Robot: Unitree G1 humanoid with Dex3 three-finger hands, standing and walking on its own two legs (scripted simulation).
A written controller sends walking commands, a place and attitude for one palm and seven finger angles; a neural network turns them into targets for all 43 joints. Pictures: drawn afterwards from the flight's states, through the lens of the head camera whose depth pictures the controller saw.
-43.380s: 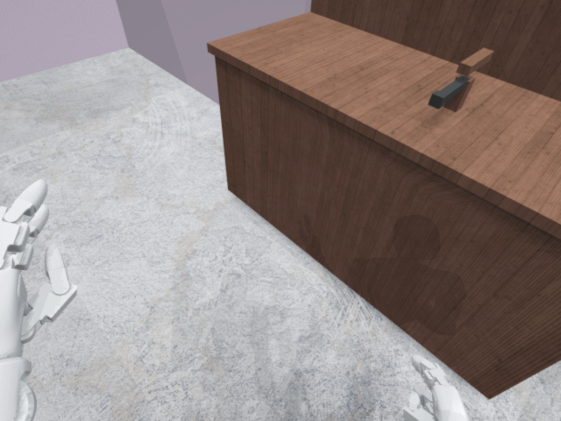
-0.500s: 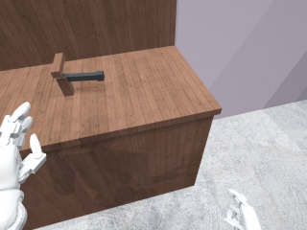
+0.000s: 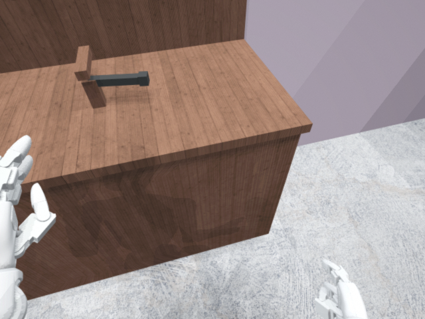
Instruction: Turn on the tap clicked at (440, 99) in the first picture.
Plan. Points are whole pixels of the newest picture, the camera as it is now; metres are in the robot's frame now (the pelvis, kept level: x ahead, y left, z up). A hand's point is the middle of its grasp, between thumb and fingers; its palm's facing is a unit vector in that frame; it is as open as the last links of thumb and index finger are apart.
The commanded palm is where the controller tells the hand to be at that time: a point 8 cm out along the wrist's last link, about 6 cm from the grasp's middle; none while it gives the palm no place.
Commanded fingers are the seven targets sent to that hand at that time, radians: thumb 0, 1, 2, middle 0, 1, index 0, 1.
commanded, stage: step back with the hand held close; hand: left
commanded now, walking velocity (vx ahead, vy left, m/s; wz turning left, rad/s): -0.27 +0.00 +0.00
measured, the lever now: (143, 78) +0.67 +0.24 +0.10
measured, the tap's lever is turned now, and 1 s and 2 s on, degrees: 79 79 79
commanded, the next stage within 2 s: stop stepping back and stand still in 0.68 s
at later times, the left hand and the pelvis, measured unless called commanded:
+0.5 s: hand (8, 274) +0.14 +0.25 +0.17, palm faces +0.49 -0.76 -0.43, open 7.4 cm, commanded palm +0.06 +0.29 +0.19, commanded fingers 0.00 0.90 0.90 -0.20 -0.30 -0.20 -0.30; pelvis -0.07 -0.01 -0.02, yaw +6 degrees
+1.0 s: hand out of the picture +0.07 +0.19 +0.17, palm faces +0.34 -0.82 -0.45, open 7.4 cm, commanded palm -0.01 +0.24 +0.19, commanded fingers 0.00 0.90 0.90 -0.20 -0.30 -0.20 -0.30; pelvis -0.16 -0.05 +0.01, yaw +1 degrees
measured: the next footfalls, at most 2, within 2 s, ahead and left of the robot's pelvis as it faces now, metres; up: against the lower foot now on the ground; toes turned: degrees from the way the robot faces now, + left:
right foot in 0.70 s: -0.16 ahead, -0.15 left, +0.00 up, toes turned -1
left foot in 0.98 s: -0.13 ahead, +0.06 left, +0.00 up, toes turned +5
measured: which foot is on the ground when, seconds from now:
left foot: down 0.00-0.70, up 0.72-0.96, down 0.98-1.00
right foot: down 0.00-0.44, up 0.46-0.68, down 0.70-1.00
